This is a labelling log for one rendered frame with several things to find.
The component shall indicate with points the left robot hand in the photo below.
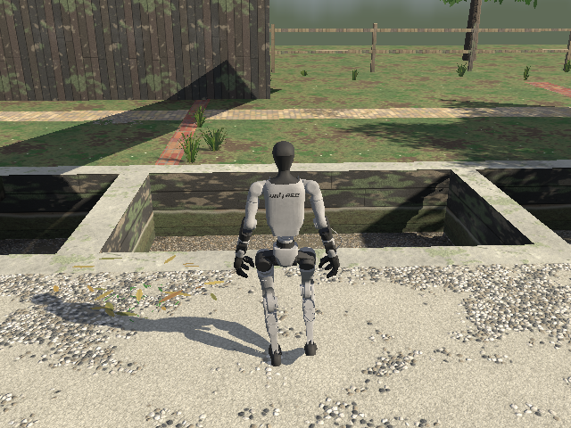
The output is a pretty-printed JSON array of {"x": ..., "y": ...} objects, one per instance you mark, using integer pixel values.
[{"x": 239, "y": 264}]

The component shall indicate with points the robot torso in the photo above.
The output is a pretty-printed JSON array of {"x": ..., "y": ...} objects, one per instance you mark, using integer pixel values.
[{"x": 284, "y": 206}]

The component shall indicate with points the left robot upper arm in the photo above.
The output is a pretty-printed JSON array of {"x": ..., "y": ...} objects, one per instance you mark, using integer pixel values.
[{"x": 252, "y": 204}]

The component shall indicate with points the right robot hand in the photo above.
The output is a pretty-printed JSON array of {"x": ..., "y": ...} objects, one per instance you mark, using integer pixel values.
[{"x": 334, "y": 264}]

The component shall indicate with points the humanoid robot head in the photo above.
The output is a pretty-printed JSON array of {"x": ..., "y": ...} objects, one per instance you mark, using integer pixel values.
[{"x": 283, "y": 154}]

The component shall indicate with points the left robot forearm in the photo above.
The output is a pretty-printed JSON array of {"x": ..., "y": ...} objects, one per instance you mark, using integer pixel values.
[{"x": 243, "y": 241}]

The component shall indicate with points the right robot forearm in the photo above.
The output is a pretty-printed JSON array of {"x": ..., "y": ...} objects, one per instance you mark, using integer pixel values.
[{"x": 328, "y": 240}]

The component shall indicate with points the right robot upper arm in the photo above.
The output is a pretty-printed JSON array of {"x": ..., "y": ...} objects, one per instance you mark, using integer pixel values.
[{"x": 312, "y": 187}]

